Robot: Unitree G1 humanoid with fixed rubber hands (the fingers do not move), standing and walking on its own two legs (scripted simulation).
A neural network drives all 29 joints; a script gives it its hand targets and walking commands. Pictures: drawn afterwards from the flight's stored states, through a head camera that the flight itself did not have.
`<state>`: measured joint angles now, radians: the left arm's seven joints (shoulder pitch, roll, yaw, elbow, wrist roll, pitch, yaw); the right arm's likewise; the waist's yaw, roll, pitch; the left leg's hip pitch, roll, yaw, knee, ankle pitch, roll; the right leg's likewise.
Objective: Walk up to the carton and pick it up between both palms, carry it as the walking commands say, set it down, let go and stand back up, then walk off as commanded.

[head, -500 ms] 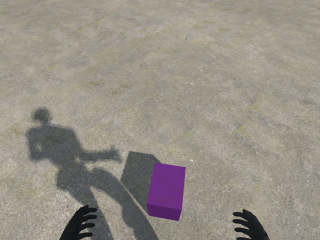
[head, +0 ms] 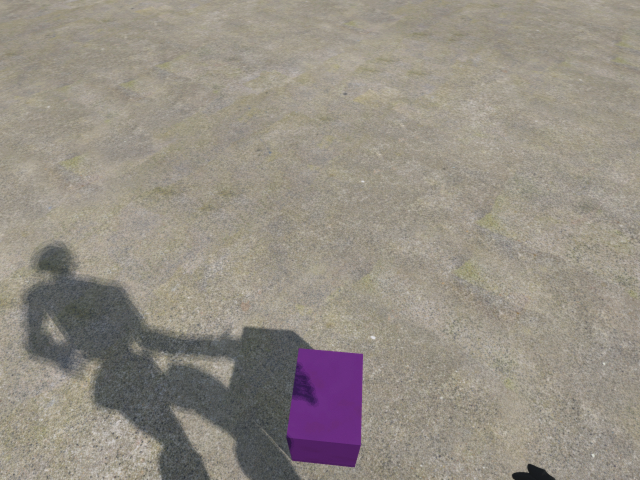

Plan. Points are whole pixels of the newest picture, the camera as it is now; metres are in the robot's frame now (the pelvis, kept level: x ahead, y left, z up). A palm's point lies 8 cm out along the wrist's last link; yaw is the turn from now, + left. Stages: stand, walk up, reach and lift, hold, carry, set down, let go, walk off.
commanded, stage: stand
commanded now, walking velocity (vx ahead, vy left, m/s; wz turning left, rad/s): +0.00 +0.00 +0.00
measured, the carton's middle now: (326, 408) +0.43 +0.01 -0.65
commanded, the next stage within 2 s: walk off in 1.64 s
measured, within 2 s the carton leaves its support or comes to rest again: neither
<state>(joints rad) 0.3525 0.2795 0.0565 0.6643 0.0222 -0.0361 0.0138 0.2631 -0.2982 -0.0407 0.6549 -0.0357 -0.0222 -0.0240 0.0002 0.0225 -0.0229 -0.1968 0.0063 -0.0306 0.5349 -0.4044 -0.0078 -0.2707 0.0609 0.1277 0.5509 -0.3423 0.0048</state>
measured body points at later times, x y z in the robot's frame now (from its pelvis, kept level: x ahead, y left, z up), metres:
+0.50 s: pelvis +0.01 +0.00 -0.01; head +0.02 +0.00 +0.44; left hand +0.13 +0.24 -0.13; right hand +0.03 -0.28 -0.14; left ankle -0.08 +0.12 -0.73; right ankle -0.04 -0.12 -0.73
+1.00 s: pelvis -0.01 -0.01 -0.01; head +0.01 -0.03 +0.44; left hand +0.08 +0.23 -0.13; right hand -0.03 -0.29 -0.15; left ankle -0.08 +0.12 -0.73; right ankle -0.04 -0.12 -0.73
